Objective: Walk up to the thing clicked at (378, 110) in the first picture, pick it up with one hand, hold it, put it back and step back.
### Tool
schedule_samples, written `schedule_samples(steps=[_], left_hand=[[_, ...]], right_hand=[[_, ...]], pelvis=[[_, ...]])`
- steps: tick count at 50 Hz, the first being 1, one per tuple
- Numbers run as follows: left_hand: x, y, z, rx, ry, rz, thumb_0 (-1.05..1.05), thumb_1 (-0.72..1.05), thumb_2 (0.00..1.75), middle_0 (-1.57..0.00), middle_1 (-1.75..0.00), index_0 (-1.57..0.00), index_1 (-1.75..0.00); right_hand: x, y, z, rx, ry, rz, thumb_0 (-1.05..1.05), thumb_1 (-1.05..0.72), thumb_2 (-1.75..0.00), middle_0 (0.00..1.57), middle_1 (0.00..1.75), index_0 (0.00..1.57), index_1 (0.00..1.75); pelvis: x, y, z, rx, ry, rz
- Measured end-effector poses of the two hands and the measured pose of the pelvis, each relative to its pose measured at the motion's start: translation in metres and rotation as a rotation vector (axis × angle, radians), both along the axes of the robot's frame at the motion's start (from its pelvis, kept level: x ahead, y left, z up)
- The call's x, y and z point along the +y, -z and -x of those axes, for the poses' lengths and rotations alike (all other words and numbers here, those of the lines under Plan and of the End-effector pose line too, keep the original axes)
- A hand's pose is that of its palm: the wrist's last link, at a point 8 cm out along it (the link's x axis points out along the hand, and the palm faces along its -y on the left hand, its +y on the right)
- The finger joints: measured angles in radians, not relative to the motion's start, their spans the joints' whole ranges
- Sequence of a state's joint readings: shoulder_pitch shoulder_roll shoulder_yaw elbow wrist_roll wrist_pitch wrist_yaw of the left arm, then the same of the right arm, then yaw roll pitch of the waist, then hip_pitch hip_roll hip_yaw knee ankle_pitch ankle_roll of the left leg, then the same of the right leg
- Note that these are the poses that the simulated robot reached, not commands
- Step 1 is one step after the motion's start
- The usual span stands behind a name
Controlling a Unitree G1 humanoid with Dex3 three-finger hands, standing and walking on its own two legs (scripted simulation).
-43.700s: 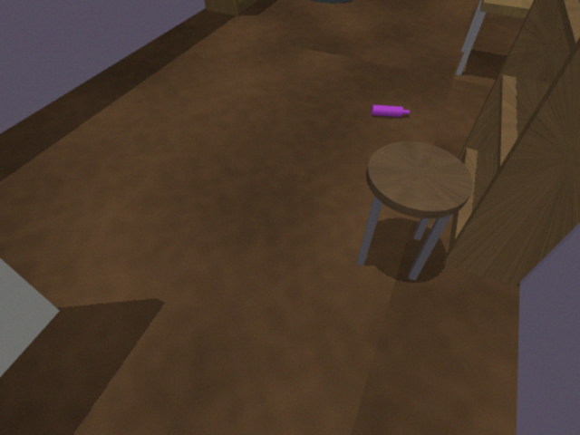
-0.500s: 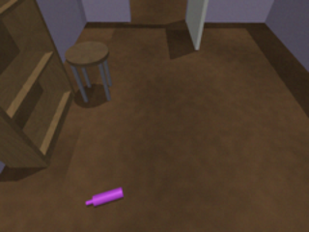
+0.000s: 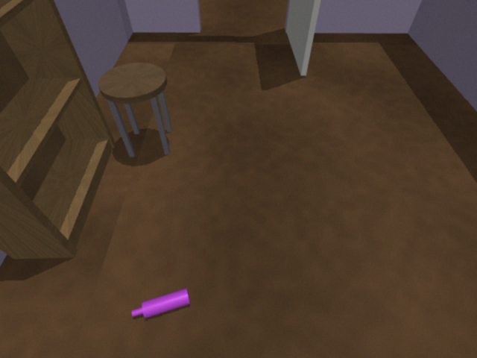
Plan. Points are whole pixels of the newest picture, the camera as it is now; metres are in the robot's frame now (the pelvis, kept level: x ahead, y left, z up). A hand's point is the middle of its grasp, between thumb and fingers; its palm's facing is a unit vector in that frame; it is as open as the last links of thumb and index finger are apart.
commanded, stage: stand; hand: left
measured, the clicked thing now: (161, 304) +0.44 +0.32 -0.75
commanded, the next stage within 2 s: walk up in 0.76 s
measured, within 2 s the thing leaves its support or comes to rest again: neither
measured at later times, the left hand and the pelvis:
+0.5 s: hand out of the picture +0.08 +0.26 -0.16, palm faces -0.03 -0.94 -0.34, open 7.4 cm; pelvis +0.00 +0.00 +0.00, yaw +0 degrees
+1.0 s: hand out of the picture +0.08 +0.27 -0.15, palm faces -0.01 -0.93 -0.37, open 7.4 cm; pelvis +0.01 +0.01 +0.00, yaw +0 degrees
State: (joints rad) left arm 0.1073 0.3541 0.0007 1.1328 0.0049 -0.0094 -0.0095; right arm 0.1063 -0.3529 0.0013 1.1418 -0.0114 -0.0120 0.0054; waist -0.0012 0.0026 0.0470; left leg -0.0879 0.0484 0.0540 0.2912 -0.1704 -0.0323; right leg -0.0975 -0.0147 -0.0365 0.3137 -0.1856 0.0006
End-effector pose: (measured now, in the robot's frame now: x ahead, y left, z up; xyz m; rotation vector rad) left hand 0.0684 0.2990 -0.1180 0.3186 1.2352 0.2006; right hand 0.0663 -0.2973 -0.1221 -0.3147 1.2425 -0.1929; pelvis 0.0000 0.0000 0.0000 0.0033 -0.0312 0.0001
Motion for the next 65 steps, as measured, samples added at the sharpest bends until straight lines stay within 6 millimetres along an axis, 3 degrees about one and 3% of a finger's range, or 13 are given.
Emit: schedule_samples(steps=[39, 53, 65], left_hand=[[0.002, 0.0, -0.007, -0.008, 0.008, -0.003, 0.0, 0.9, 0.9, -0.2, -0.3, -0.2, -0.3], [0.022, -0.002, -0.011, -0.02, -0.008, -0.033, 0.0, 0.9, 0.9, -0.2, -0.3, -0.21, -0.3], [0.028, -0.001, -0.028, -0.04, 0.006, -0.033, 0.0, 0.9, 0.9, -0.2, -0.3, -0.2, -0.3]], right_hand=[[0.002, 0.0, -0.003, -0.006, 0.007, -0.001, 0.0, -0.91, -0.89, 0.2, 0.3, 0.2, 0.29], [0.01, 0.002, -0.005, 0.009, 0.035, -0.005, 0.0, -0.91, -0.89, 0.2, 0.3, 0.2, 0.29], [0.021, 0.001, -0.023, -0.026, 0.04, -0.008, 0.0, -0.91, -0.89, 0.2, 0.3, 0.2, 0.29]], pelvis=[[0.002, 0.0, -0.004, -0.001, 0.004, 0.001], [0.015, 0.003, -0.015, -0.006, 0.008, 0.003], [0.023, 0.004, -0.021, -0.011, 0.011, -0.001]])
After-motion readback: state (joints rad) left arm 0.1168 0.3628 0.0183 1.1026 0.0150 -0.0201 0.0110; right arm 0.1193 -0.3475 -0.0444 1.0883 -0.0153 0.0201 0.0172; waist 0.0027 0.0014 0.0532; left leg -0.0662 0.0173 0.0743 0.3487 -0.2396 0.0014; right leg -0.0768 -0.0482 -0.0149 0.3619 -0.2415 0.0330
